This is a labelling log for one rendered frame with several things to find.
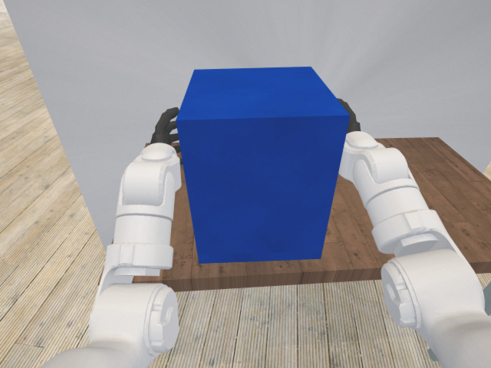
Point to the left robot hand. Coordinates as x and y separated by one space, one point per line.
164 127

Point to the table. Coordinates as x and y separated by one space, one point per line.
456 190

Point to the left robot forearm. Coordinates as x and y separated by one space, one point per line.
144 217

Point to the carton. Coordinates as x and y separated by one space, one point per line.
261 151

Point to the robot right upper arm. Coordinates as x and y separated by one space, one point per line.
435 294

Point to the right robot forearm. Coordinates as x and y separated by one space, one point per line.
403 223

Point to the robot left upper arm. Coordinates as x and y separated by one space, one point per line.
132 324

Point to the right robot hand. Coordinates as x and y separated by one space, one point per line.
353 125

